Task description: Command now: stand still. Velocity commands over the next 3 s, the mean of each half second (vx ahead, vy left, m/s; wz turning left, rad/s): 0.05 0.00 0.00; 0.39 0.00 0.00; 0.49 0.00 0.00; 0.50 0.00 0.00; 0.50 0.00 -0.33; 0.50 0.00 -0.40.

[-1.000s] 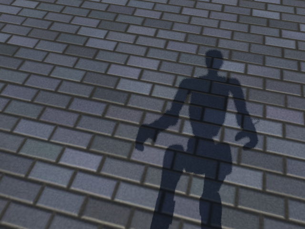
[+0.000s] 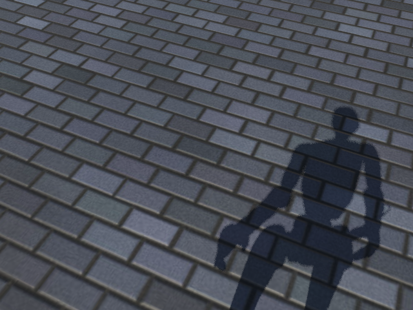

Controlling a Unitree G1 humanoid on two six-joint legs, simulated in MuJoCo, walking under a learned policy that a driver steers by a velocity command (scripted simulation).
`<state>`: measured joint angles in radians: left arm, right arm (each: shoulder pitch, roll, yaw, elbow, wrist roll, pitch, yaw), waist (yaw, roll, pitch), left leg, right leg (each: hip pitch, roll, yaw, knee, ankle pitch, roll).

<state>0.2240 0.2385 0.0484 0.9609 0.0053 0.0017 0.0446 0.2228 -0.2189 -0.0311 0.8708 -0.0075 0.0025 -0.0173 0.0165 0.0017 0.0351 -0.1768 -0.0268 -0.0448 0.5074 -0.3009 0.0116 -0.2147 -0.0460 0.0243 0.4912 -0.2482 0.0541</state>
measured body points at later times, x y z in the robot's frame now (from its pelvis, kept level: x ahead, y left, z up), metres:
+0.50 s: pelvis +0.02 -0.01 +0.00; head +0.01 -0.02 +0.45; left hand +0.03 +0.24 -0.15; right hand +0.03 -0.27 -0.15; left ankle -0.02 +0.11 -0.74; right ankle +0.00 -0.14 -0.72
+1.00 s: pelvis +0.22 -0.02 -0.01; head +0.25 -0.03 +0.44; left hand +0.09 +0.22 -0.14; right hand +0.47 -0.23 -0.10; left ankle +0.39 +0.10 -0.72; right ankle +0.02 -0.14 -0.74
